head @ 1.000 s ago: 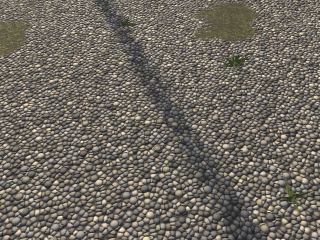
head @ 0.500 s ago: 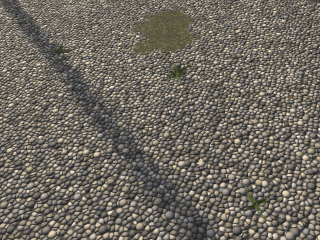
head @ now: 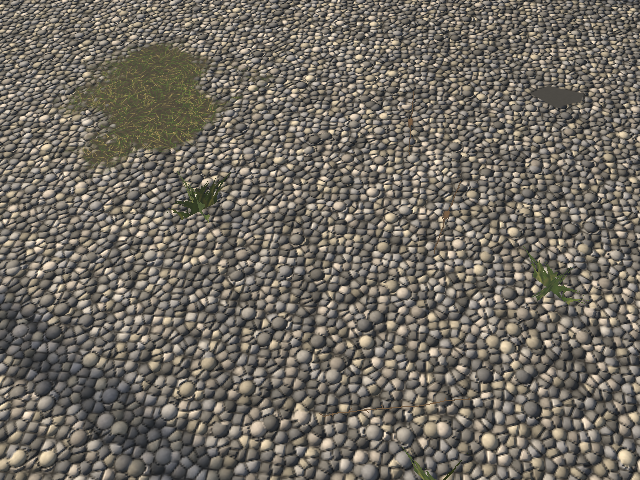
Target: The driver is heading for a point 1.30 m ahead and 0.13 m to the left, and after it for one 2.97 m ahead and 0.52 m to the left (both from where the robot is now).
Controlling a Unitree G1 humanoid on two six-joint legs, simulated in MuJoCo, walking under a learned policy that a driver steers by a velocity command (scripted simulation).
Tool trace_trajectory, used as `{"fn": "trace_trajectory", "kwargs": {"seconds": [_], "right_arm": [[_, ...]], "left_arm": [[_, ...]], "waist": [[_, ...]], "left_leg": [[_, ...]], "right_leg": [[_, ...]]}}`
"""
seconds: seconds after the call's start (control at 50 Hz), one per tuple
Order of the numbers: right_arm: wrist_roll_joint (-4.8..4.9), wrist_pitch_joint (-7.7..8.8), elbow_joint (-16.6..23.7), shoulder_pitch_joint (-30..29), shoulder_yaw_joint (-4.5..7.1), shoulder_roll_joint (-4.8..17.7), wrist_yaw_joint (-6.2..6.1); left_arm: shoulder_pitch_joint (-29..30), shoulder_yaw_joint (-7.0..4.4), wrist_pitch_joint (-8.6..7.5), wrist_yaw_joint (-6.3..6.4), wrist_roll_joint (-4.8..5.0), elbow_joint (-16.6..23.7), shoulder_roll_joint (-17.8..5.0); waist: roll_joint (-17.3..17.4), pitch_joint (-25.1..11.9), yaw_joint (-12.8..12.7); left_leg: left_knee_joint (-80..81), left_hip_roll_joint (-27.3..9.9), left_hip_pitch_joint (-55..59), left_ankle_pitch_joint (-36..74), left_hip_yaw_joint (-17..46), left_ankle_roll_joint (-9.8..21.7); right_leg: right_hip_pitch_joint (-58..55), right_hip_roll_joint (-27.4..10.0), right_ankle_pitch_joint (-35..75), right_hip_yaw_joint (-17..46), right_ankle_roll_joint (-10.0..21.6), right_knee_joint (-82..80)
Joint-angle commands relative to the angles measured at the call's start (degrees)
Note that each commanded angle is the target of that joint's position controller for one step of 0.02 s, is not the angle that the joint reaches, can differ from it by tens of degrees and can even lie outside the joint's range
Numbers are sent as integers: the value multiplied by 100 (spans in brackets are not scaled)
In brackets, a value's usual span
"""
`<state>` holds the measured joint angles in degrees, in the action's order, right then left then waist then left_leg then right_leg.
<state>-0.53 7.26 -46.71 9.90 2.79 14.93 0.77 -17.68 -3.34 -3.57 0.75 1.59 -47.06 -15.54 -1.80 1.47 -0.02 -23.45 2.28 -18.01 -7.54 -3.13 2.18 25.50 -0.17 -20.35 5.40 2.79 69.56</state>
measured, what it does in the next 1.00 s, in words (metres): walks ahead, turning left: right foot, then left foot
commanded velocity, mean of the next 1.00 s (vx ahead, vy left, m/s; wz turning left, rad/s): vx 0.50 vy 0.00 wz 0.21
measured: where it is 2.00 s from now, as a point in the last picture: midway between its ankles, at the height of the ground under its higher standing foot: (298, 317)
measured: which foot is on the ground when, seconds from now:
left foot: down 0.00-0.34, up 0.36-0.90, down 0.92-1.00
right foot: up 0.00-0.32, down 0.34-0.90, up 0.92-1.00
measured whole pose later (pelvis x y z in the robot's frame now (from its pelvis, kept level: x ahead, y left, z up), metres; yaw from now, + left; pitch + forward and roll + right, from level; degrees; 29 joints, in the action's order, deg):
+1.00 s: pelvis +0.52 +0.00 -0.02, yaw +18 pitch +2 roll +0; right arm 1.0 2.9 -41.5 7.7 4.4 15.8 2.5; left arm -16.2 -3.4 -5.8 0.5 1.6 -48.3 -15.4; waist 0.2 3.5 -0.8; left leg -35.8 4.0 -25.9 -11.9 -2.9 7.0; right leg 15.1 -2.9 -27.3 -1.6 -0.4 69.1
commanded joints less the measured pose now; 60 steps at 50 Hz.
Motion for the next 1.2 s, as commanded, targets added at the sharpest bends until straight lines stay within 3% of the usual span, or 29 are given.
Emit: {"fn": "trace_trajectory", "kwargs": {"seconds": [0.02, 0.1, 0.18, 0.24, 0.28, 0.32, 0.34, 0.36, 0.38, 0.4, 0.42, 0.44, 0.46, 0.5, 0.58, 0.68, 0.8, 0.86, 0.88, 0.9, 0.92, 0.94, 0.96, 0.98, 1.0, 1.02, 1.04, 1.12, 1.2], "right_arm": [[7, 86, 54, 288, 108, 448, 50], [80, 84, -119, 457, 194, 776, 33], [158, -36, -232, 722, 198, 943, 4], [218, -120, -391, 1072, 195, 1038, 13], [246, -190, -462, 1149, 197, 1076, 8], [250, -268, -467, 1026, 177, 1116, -12], [203, -273, -433, 1018, 109, 955, -23], [21, -235, -213, 1014, -56, 545, -25], [164, -121, -191, 1658, -183, 21, -14], [325, -78, -279, 1349, -1, 714, -24], [380, -72, -146, 974, 72, 863, -30], [316, -120, -144, 810, 78, 776, -70], [235, -191, -150, 759, 114, 713, -92], [257, -349, -199, 936, 120, 493, -61], [233, -482, -26, 602, 141, 323, -53], [164, -456, 299, -236, 97, 211, 87], [186, -431, 865, -1186, 28, 117, 310], [213, -461, 981, -847, 151, 343, 353], [236, -475, 896, -318, 257, 535, 339], [239, -478, 695, 552, 435, 848, 280], [208, -536, 493, 1404, 643, 1347, 141], [191, -490, 557, 1170, 688, 1917, 92], [125, -423, 675, 1452, 568, 1508, 112], [99, -360, 590, 1252, 464, 1105, 125], [158, -325, 643, 820, 382, 838, 128], [149, -315, 732, 387, 307, 606, 123], [82, -300, 810, 191, 244, 451, 104], [40, -196, 636, 314, 264, 683, 35], [10, -243, 475, 425, 208, 670, -102]], "left_arm": [[-269, -36, -23, -27, 6, 359, -113], [468, 51, -53, -53, -132, 691, -90], [1247, 126, -147, -154, -93, 891, -68], [1712, 115, -158, -220, -35, 1102, -180], [1831, 78, -183, -260, -30, 1213, -299], [1132, -68, -224, -254, -67, 1056, -535], [183, -240, -230, -199, -96, 786, -858], [-932, -397, -194, -106, -184, 641, -1427], [-1029, -403, -160, -139, -246, 613, -1640], [-911, -268, -200, -166, -209, 632, -1046], [-499, -176, -235, -177, -154, 664, -790], [-45, -110, -261, -206, -147, 693, -589], [258, -78, -289, -231, -153, 692, -414], [437, -86, -377, -227, -218, 586, -298], [239, -170, -425, -111, -271, 311, -443], [88, -224, -343, 16, -238, 131, -644], [-382, -287, -130, 60, -124, -131, -822], [-183, -342, -21, 106, -71, -73, -1081], [-92, -361, 25, 126, -60, -46, -1168], [47, -357, 51, 135, -20, -11, -1203], [30, -303, -3, 148, -93, 98, -1080], [-560, -16, -188, 32, -275, 390, -81], [55, -53, -468, -59, -34, 545, -519], [547, -119, -560, -95, 171, 659, -741], [547, -97, -580, -57, 102, 618, -697], [512, -135, -536, -10, -52, 505, -714], [346, -175, -450, -13, -114, 458, -747], [298, -132, -191, -2, -179, 447, -483], [859, -18, -210, -61, -153, 547, -251]], "waist": [[542, -261, -57], [385, -57, 4], [486, 46, 273], [600, 124, 415], [649, 167, 356], [645, -153, -151], [496, -725, -569], [-453, -1694, -926], [-1750, -2248, -551], [-882, -1726, -699], [-692, -1091, -551], [-344, -795, -338], [-358, -510, -173], [-447, -389, 43], [-158, -75, 75], [-80, 236, -154], [-25, 512, -446], [-356, 56, -73], [-457, -262, 246], [-376, -721, 746], [161, -1178, 1097], [1612, -1599, 243], [1008, -2333, 691], [684, -1474, 702], [238, -965, 396], [122, -654, 158], [202, -575, -23], [323, -303, -158], [526, -235, 89]], "left_leg": [[1476, -1562, 894, 166, 1665, 1107], [1741, -1617, 937, 748, 1180, 1244], [1620, -1346, 881, 904, 553, 978], [1456, -1552, 1241, 654, 620, 876], [1223, -1724, 1488, 708, 752, 791], [374, -1582, 1427, 1688, 681, 607], [-790, -1248, 982, 2021, 436, 423], [-2882, -796, -268, 259, 90, 139], [-4504, -15, -2098, -2556, 492, -41], [-5154, -269, -2593, -2386, 1104, 19], [-5133, -508, -2758, -1799, 1056, 93], [-4904, -756, -2491, -1297, 969, 51], [-4614, -905, -2295, -939, 967, 19], [-4471, -1004, -1827, -516, 958, -26], [-3983, -946, -2324, 170, 1115, -108], [-2460, -855, -2434, 1181, 754, -96], [-1567, -740, -2664, 604, 102, 179], [-1498, -222, -1606, -220, -421, 488], [-1468, 15, -910, -456, -529, 634], [-1006, 243, 390, -132, -501, 852], [-738, -296, 2127, -24, 581, 1149], [-342, -1795, 3933, -463, 3820, 2201], [613, -2187, 4227, -1095, 5175, 2440], [723, -2049, 3655, -648, 4192, 2064], [688, -1790, 2706, -65, 3333, 1790], [724, -1549, 1873, 588, 2693, 1597], [855, -1378, 1368, 1010, 2324, 1519], [1086, -1179, 657, 3073, 1295, 1388], [1012, -739, 615, 3658, 300, 799]], "right_leg": [[950, -585, 287, 160, 3, -197], [1378, -790, 1052, -43, -109, -1439], [916, -596, 2019, -448, -152, -2855], [795, -480, 1922, -529, -93, -3376], [637, -389, 1555, -559, 48, -3671], [-498, -107, 1430, -743, 208, -4100], [-1844, -166, 1484, -638, 367, -4113], [-3552, -1554, 1571, 864, 757, -4098], [-4677, -2543, 482, 3272, 1450, -4961], [-4157, -2388, 134, 3156, 1247, -5195], [-3493, -2215, 462, 2221, 1033, -5253], [-2826, -1949, 946, 1557, 905, -5417], [-2347, -1700, 1218, 999, 811, -5636], [-1866, -1485, 1798, 326, 749, -5942], [-1912, -1473, 2674, -510, 772, -6125], [-2168, -1440, 2546, -1219, 633, -6271], [-3166, -1717, 3289, -1667, 536, -5810], [-3283, -1701, 5925, -1901, 369, -4807], [-3205, -1656, 6636, -1947, 311, -4039], [-2747, -1465, 6472, -2041, 152, -2866], [-1321, -1185, 4571, -2005, -127, -1118], [1291, 31, -1220, -1319, -463, 907], [1932, 164, -1374, 8, -357, 1473], [2336, -166, -760, 28, -200, 1241], [2056, -470, -203, -32, -128, 676], [1633, -677, 70, -103, -170, 232], [1218, -816, 274, -69, -203, -13], [975, -818, 889, -339, -448, -822], [644, -537, 2466, -613, -380, -2611]]}}
Keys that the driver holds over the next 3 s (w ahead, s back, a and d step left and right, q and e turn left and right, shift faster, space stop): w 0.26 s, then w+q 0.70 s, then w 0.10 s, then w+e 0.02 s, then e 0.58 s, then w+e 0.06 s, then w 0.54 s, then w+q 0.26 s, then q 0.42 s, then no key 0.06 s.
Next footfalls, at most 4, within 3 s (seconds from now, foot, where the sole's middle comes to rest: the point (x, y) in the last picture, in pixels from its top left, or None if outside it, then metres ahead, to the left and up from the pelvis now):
0.34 right None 0.34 -0.17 -0.77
0.92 left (290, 410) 0.62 0.09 -0.77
1.40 right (330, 294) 0.92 0.01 -0.77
1.82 left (242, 319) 0.84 0.22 -0.77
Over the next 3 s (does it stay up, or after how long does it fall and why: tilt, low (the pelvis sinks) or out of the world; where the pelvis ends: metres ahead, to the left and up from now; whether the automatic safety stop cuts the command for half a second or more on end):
stays up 1.24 0.10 -0.01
